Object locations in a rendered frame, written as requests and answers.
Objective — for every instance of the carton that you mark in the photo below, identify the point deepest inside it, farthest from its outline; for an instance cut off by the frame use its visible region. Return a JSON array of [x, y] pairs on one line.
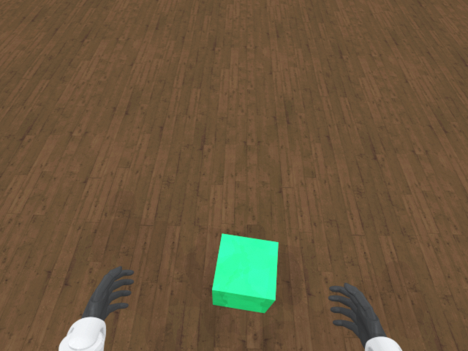
[[245, 276]]

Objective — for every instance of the left robot forearm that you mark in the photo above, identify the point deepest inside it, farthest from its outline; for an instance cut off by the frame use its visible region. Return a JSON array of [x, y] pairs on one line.
[[86, 334]]

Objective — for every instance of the right robot hand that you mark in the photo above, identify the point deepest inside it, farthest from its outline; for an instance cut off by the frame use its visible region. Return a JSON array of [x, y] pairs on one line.
[[366, 324]]

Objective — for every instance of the right robot forearm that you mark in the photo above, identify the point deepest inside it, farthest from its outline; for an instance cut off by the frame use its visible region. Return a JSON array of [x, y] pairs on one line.
[[382, 344]]

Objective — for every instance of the left robot hand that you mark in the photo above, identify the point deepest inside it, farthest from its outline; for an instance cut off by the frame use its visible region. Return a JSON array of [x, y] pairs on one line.
[[98, 304]]

